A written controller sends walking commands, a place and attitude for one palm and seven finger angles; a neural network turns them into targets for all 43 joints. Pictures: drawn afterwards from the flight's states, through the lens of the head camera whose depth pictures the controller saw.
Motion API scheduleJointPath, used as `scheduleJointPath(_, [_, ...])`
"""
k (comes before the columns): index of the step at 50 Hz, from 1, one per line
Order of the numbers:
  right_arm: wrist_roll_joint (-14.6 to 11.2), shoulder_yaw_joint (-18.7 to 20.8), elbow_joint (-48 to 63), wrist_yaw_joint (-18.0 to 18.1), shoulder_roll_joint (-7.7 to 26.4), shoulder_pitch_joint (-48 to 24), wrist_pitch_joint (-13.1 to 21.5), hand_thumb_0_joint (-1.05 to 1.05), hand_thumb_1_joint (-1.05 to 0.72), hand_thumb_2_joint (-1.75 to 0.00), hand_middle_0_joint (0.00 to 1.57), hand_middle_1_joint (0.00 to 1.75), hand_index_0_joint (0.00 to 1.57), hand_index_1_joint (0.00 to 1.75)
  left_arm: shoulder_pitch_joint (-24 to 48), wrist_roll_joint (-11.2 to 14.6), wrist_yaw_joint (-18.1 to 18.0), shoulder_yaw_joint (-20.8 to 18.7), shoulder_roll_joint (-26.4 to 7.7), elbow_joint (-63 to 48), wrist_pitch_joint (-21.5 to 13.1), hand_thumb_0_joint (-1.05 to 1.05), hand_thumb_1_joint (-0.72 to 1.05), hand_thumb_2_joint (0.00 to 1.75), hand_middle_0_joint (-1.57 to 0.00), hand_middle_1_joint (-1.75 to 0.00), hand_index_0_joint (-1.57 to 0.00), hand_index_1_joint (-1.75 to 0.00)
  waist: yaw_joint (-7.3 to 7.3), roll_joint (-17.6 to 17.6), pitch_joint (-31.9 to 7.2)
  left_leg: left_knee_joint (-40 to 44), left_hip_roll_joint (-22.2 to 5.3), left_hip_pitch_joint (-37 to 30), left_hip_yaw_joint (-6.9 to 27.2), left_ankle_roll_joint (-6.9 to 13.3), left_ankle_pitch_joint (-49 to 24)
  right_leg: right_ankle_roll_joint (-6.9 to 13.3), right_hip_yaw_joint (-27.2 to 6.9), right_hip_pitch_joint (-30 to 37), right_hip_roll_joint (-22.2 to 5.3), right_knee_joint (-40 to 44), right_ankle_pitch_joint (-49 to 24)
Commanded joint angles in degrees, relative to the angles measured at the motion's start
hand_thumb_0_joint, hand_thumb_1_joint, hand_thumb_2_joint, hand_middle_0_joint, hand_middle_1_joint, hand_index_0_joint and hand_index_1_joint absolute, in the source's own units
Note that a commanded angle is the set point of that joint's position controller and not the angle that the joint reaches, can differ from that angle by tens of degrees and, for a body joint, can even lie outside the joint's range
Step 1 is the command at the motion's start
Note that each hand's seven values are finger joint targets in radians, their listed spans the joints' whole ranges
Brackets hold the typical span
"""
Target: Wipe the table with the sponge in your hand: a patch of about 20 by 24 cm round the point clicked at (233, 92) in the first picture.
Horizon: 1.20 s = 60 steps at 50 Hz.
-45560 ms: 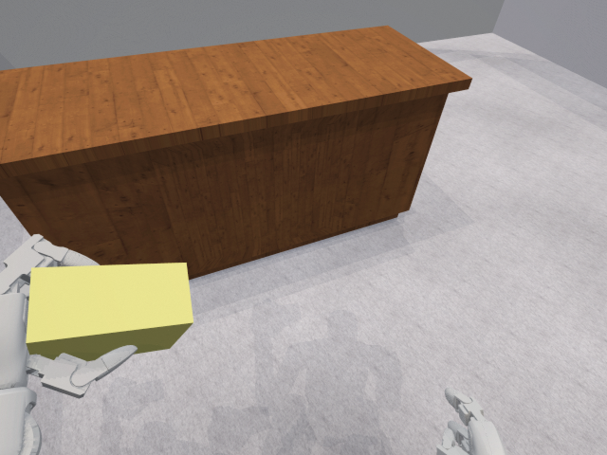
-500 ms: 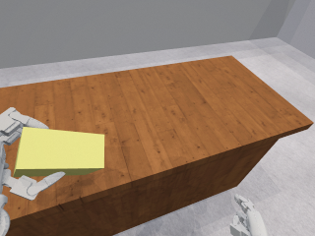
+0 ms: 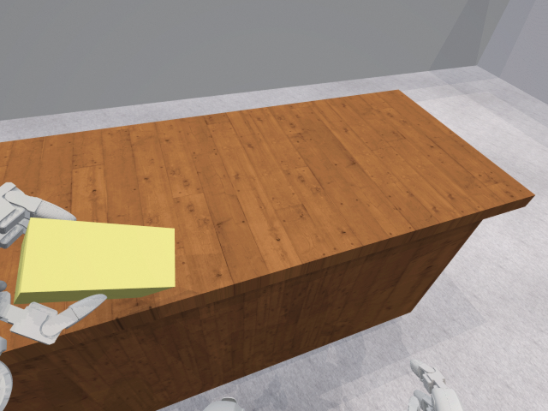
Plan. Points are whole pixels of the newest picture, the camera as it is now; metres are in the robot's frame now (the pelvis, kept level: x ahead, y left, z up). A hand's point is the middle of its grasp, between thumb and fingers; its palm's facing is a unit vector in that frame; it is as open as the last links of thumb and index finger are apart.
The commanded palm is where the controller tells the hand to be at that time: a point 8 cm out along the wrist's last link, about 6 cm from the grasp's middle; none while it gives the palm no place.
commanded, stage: step back with the hand held close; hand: left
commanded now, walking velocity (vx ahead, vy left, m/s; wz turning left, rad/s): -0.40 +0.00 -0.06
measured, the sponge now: (118, 265) +0.24 +0.20 +0.15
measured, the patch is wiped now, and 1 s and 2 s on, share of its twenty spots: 1.00 1.00 1.00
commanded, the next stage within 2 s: stop stepping back and stand still in 0.20 s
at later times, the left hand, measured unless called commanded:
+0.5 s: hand out of the picture +0.07 +0.25 +0.19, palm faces +0.39 -0.86 -0.32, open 10.6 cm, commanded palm +0.02 +0.29 +0.21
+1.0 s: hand out of the picture -0.07 +0.22 +0.20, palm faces +0.34 -0.86 -0.37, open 10.6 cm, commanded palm -0.12 +0.27 +0.21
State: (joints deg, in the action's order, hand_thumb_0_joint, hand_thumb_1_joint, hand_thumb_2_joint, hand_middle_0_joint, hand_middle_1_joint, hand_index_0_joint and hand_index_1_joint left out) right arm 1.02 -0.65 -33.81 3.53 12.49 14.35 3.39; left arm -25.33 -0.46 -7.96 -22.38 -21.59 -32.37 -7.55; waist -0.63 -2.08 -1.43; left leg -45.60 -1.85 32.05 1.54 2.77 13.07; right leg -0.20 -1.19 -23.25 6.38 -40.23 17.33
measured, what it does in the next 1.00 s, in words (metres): walks backwards: left foot, then right foot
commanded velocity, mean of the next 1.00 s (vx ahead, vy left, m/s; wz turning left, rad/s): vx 0.12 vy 0.00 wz -0.03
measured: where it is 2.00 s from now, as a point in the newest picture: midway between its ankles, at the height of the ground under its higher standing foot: outside the picture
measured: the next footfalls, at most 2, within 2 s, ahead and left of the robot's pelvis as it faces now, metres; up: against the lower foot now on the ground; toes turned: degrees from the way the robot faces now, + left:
left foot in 0.22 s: -0.01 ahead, +0.15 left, +0.00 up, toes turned +3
right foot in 0.48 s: -0.08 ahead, -0.11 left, +0.00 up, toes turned -2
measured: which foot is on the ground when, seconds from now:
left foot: down 0.00-0.02, up 0.04-0.20, down 0.22-0.50, up 0.52-0.68, down 0.70-0.98, up 1.00-1.00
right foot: down 0.00-0.22, up 0.24-0.46, down 0.48-0.70, up 0.72-0.96, down 0.98-1.00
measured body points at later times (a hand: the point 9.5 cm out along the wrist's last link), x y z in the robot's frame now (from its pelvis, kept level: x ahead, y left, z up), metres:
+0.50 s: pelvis -0.15 +0.02 +0.01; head -0.18 +0.04 +0.46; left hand +0.04 +0.30 +0.21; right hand +0.01 -0.21 -0.05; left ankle -0.05 +0.14 -0.70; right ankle -0.12 -0.10 -0.71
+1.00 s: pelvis -0.30 +0.00 +0.00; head -0.35 +0.01 +0.45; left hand -0.10 +0.27 +0.22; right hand -0.19 -0.23 -0.09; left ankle -0.22 +0.11 -0.69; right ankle -0.26 -0.10 -0.71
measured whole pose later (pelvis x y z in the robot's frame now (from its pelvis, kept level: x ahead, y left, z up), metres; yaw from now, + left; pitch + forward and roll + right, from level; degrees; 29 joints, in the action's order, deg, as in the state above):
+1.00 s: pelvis -0.30 +0.00 +0.00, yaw -3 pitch -2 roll -3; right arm -1.1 -3.1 -36.9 1.8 11.4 19.7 6.8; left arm -23.9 1.5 -6.1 -19.1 -22.5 -26.1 -7.1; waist -2.0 -2.6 -6.0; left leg -52.5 -3.5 29.1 1.0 1.9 24.3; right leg 2.4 6.8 -20.3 1.6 -40.9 19.4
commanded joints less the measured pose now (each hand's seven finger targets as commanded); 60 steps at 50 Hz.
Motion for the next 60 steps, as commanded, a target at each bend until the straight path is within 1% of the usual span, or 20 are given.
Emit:
scheduleJointPath(1, [-1.8, 3.9, 9.6, 0.7, 7.6, -6.6, 3.2, 0.0, -0.9, -0.9, 0.2, 0.3, 0.2, 0.3, 6.9, 2.4, -0.9, -2.0, -9.5, -14.1, -4.5, 0.0, 0.1, 1.3, -1.2, -1.6, -1.2, -1.6, -0.22, 11.5, -6.9, -11.1, 1.8, -4.1, 3.1, -3.7, 15.8, 10.9, -22.6, -2.0, -22.6, 19.7, -15.5])
scheduleJointPath(3, [-1.4, 2.4, 10.1, 0.1, 4.7, -8.8, 2.0, 0.0, -0.9, -0.9, 0.2, 0.3, 0.2, 0.3, 4.1, 3.0, -1.4, -1.9, -9.8, -16.6, -4.0, 0.0, 0.1, 1.3, -1.2, -1.6, -1.2, -1.6, -0.33, 9.9, -9.3, -25.2, 0.4, -6.0, 4.4, -4.2, 16.1, 14.5, -22.8, -4.2, -27.9, 19.6, -29.1])
scheduleJointPath(7, [-1.0, 1.4, 10.6, 0.3, 4.7, -9.7, -0.2, 0.0, -0.9, -0.9, 0.2, 0.3, 0.2, 0.3, 2.5, 3.1, -1.4, -6.1, -13.0, -16.6, -3.7, 0.0, 0.1, 1.3, -1.2, -1.6, -1.2, -1.6, -0.95, 4.4, -7.9, -4.1, -1.6, -6.9, 2.3, -3.7, 13.7, 8.6, -13.8, -1.7, -22.6, 12.1, -33.0])
scheduleJointPath(9, [-1.2, 2.6, 10.5, 0.7, 5.8, -7.0, 0.1, 0.0, -0.9, -0.9, 0.2, 0.3, 0.2, 0.3, 0.5, 3.5, -1.4, -6.3, -11.9, -16.1, -4.1, 0.0, 0.1, 1.3, -1.2, -1.6, -1.2, -1.6, -1.84, 1.8, -11.6, 14.7, -1.2, -12.7, -0.7, -3.0, 5.3, 5.3, -11.8, 0.3, -18.5, 5.6, -27.8])
scheduleJointPath(12, [-1.3, 5.1, 10.6, 0.6, 7.2, -5.9, 3.4, 0.0, -0.9, -0.9, 0.2, 0.3, 0.2, 0.3, 1.0, 4.6, -1.8, -8.0, -11.6, -16.0, -4.6, 0.0, 0.1, 1.3, -1.2, -1.6, -1.2, -1.6, -1.93, -15.8, -11.8, 23.7, -20.2, -19.7, 13.6, 6.2, -21.4, -1.5, -2.8, -13.1, -3.7, -21.5, 10.5])
scheduleJointPath(15, [-1.2, 4.8, 6.9, -0.9, 7.0, -4.3, 5.5, 0.0, -0.9, -0.9, 0.2, 0.3, 0.2, 0.3, 4.8, 4.2, -1.7, -4.7, -8.2, -17.2, -3.5, 0.0, 0.1, 1.3, -1.2, -1.6, -1.2, -1.6, -0.98, -5.9, -8.9, 17.5, -17.4, -24.6, 8.2, 5.2, -38.0, -2.0, -5.9, -17.8, -3.9, -26.0, 10.3])
scheduleJointPath(23, [-2.1, 2.2, 9.6, -1.3, 8.3, -8.2, 5.2, 0.0, -0.9, -0.9, 0.2, 0.3, 0.2, 0.3, 7.2, 1.8, -0.4, -1.1, -7.3, -10.6, -0.8, 0.0, 0.1, 1.3, -1.2, -1.6, -1.2, -1.6, 0.35, -7.2, -5.1, 16.2, -7.9, -1.3, 4.3, 0.2, 29.2, 0.3, 6.8, 12.8, -2.6, 9.5, -1.5])
scheduleJointPath(25, [-1.9, 2.0, 9.9, -1.3, 7.0, -8.5, 3.9, 0.0, -0.9, -0.9, 0.2, 0.3, 0.2, 0.3, 8.9, 2.1, -0.2, -3.3, -10.7, -9.5, -1.6, 0.0, 0.1, 1.3, -1.2, -1.6, -1.2, -1.6, 0.09, 6.3, -5.0, -8.8, 1.0, -1.7, -4.3, -1.8, 21.4, 5.7, -0.7, 8.1, -10.6, 18.9, -5.9])
scheduleJointPath(27, [-3.0, 3.3, 8.1, -1.5, 8.2, -6.7, 3.1, 0.0, -0.9, -0.9, 0.2, 0.3, 0.2, 0.3, 7.4, 3.0, 0.2, -3.9, -11.4, -6.8, -1.6, 0.0, 0.1, 1.3, -1.2, -1.6, -1.2, -1.6, -0.42, 19.2, -6.6, -35.2, 3.2, -6.6, 1.1, -2.7, 10.0, 12.6, -19.4, -7.9, -21.8, 25.9, 3.8])
scheduleJointPath(33, [-3.3, 0.9, 7.6, -0.3, 7.6, -6.9, 2.9, 0.0, -0.9, -0.9, 0.2, 0.3, 0.2, 0.3, 12.2, 3.4, 0.1, -4.1, -12.8, -10.3, -1.6, 0.0, 0.1, 1.3, -1.2, -1.6, -1.2, -1.6, -1.57, -1.7, -4.3, 6.1, -1.5, -16.2, 0.4, 1.6, 15.7, 6.6, -3.7, -19.6, -14.6, 7.1, 12.1])
scheduleJointPath(35, [-2.7, 1.7, 9.3, 0.2, 9.1, -5.7, 4.9, 0.0, -0.9, -0.9, 0.2, 0.3, 0.2, 0.3, 12.7, 3.3, -0.4, -4.3, -11.7, -12.8, -2.2, 0.0, 0.1, 1.3, -1.2, -1.6, -1.2, -1.6, -1.26, -23.6, -4.9, 30.9, -11.4, -14.0, 19.4, 6.8, 24.5, 1.0, 5.7, -20.3, -1.8, -26.7, 12.9])
scheduleJointPath(36, [-2.6, 2.6, 9.6, -0.2, 7.7, -5.9, 6.8, 0.0, -0.9, -0.9, 0.2, 0.3, 0.2, 0.3, 9.7, 1.3, -0.2, -5.5, -12.8, -11.5, -2.4, 0.0, 0.1, 1.3, -1.2, -1.6, -1.2, -1.6, 0.46, -17.4, -9.4, 27.0, -12.5, -8.5, 14.6, 8.7, 3.9, 0.0, 1.5, -14.6, -4.0, -38.3, 7.0])
scheduleJointPath(38, [-2.5, 1.2, 7.2, -2.1, 4.7, -5.9, 7.0, 0.0, -0.9, -0.9, 0.2, 0.3, 0.2, 0.3, 15.1, 2.2, 0.0, -3.3, -12.6, -13.9, -3.2, 0.0, 0.1, 1.3, -1.2, -1.6, -1.2, -1.6, -1.82, -12.7, -0.9, 30.1, -15.0, -4.4, 27.1, 8.3, 17.6, -0.2, -4.3, -24.8, -6.0, -47.8, 5.8])
scheduleJointPath(40, [-3.2, 1.0, 4.0, -2.3, 5.9, -4.9, 7.7, 0.0, -0.9, -0.9, 0.2, 0.3, 0.2, 0.3, 10.3, 2.2, 0.2, -1.9, -9.9, -5.6, -3.7, 0.0, 0.1, 1.3, -1.2, -1.6, -1.2, -1.6, -0.69, -1.2, 3.3, 29.1, -14.7, -2.7, 22.6, 9.1, 23.5, 0.1, -3.2, -22.8, -8.5, -38.0, 0.6])
scheduleJointPath(45, [-2.2, 0.8, 5.8, -0.7, 7.6, -6.2, 7.7, 0.0, -0.9, -0.9, 0.2, 0.3, 0.2, 0.3, 10.0, 2.7, 0.5, -2.4, -9.6, -5.8, -3.3, 0.0, 0.1, 1.3, -1.2, -1.6, -1.2, -1.6, -0.41, -12.8, -3.4, 22.7, -8.8, -0.2, 8.9, 4.3, 24.0, 1.4, 7.5, 4.5, -5.5, -2.3, 6.9])
scheduleJointPath(47, [-2.4, 0.9, 6.7, -0.7, 7.7, -6.3, 6.9, 0.0, -0.9, -0.9, 0.2, 0.3, 0.2, 0.3, 7.1, 2.6, 0.9, -2.8, -9.8, -3.4, -2.3, 0.0, 0.1, 1.3, -1.2, -1.6, -1.2, -1.6, 0.91, -6.1, -5.4, 9.5, -4.0, 3.5, 3.0, 2.1, 25.4, 2.3, 10.3, 15.2, -4.1, 8.6, 1.0])
scheduleJointPath(50, [-4.0, 3.2, 7.8, -1.3, 7.5, -5.0, 6.1, 0.0, -0.9, -0.9, 0.2, 0.3, 0.2, 0.3, 11.7, 3.1, 1.6, -3.4, -11.7, -5.7, -3.3, 0.0, 0.1, 1.3, -1.2, -1.6, -1.2, -1.6, -0.23, 21.7, -8.0, -38.3, 2.9, 8.5, 0.7, -1.2, 11.8, 12.6, -22.0, 6.9, -26.0, 25.5, 1.1])
scheduleJointPath(54, [-3.7, 1.5, 6.3, -1.9, 5.7, -6.9, 3.9, 0.0, -0.9, -0.9, 0.2, 0.3, 0.2, 0.3, 11.1, 3.9, 2.5, -3.4, -12.2, -7.8, -3.4, 0.0, 0.1, 1.3, -1.2, -1.6, -1.2, -1.6, -2.03, 1.4, -0.3, -32.1, -3.2, -2.6, 1.4, 0.4, 5.1, 10.7, -11.1, -19.9, -23.7, 23.2, 14.8])
scheduleJointPath(57, [-4.0, 1.6, 6.9, -0.4, 5.5, -6.7, 5.2, 0.0, -0.9, -0.9, 0.2, 0.3, 0.2, 0.3, 10.2, 3.9, 1.3, -3.2, -11.5, -8.9, -2.6, 0.0, 0.1, 1.3, -1.2, -1.6, -1.2, -1.6, -0.97, 5.4, -4.9, -8.6, -2.5, -12.6, -2.0, 1.9, 10.8, 8.8, -7.5, -16.8, -21.7, 19.1, 14.6])
scheduleJointPath(60, [-3.3, 1.3, 8.5, 1.2, 6.6, -5.1, 7.0, 0.0, -0.9, -0.9, 0.2, 0.3, 0.2, 0.3, 9.4, 4.0, 0.0, -3.7, -11.1, -11.8, -2.6, 0.0, 0.1, 1.3, -1.2, -1.6, -1.2, -1.6, -0.98, -6.5, -9.3, 20.9, -0.2, -20.6, -4.5, 3.0, 12.1, 5.3, -2.4, -9.0, -13.0, 1.6, 13.2])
